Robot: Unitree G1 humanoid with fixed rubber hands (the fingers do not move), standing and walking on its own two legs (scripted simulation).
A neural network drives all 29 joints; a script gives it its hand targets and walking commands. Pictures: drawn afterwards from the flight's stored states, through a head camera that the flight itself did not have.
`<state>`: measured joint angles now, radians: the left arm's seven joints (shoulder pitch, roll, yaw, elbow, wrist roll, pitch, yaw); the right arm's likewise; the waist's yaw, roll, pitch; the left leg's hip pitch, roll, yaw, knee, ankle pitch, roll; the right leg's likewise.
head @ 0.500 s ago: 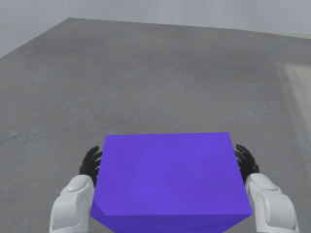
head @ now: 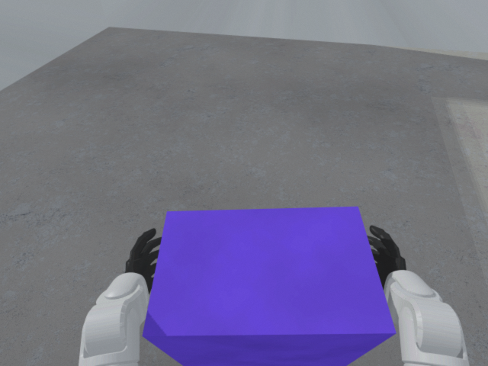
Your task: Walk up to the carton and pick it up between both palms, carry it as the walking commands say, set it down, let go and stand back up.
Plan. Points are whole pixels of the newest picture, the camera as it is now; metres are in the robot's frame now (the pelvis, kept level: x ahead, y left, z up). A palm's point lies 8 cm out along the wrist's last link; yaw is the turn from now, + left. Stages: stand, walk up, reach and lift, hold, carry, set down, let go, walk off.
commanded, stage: carry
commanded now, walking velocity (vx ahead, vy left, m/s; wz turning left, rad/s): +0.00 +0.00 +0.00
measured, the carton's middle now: (263, 297) +0.25 +0.00 -0.02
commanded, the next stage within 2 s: hold in 0.80 s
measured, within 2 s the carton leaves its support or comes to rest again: neither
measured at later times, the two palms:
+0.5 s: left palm (140, 279) +0.25 +0.20 +0.05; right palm (391, 276) +0.26 -0.19 +0.05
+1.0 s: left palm (135, 281) +0.25 +0.21 +0.04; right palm (382, 284) +0.25 -0.18 +0.03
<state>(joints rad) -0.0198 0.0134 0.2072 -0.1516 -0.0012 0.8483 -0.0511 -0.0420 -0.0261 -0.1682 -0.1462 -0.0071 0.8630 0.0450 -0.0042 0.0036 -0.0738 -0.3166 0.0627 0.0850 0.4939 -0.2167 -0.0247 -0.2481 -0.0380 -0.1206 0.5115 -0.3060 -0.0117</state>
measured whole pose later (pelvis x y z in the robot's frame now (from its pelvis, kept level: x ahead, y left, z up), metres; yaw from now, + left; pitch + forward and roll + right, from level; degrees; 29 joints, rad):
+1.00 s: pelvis -0.01 +0.01 +0.01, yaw -5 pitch -3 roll +0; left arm -0.04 0.08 0.18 0.00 0.06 0.70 -0.08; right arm -0.10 -0.06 -0.07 0.06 -0.08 0.70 0.05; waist 0.04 0.02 0.05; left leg -0.14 0.04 0.01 0.37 -0.16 -0.03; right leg -0.09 0.00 -0.03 0.36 -0.21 -0.01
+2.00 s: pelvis +0.00 +0.02 +0.00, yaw -3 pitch +6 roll +0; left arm -0.26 -0.01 0.35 0.39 0.22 0.42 -0.17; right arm -0.27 0.04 -0.33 0.41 -0.20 0.42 0.13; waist 0.03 -0.01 0.04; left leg -0.39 -0.02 -0.07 0.47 -0.19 -0.01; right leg -0.34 0.02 0.05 0.48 -0.26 0.00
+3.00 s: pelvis -0.06 +0.03 -0.13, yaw -5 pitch +41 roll -2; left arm -0.66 0.06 0.44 0.50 0.18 0.34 -0.14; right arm -0.67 -0.01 -0.43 0.51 -0.15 0.34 0.09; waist 0.03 -0.02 -0.21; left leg -1.52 -0.05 -0.09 1.16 -0.35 -0.03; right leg -1.47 0.08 0.06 1.18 -0.42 0.02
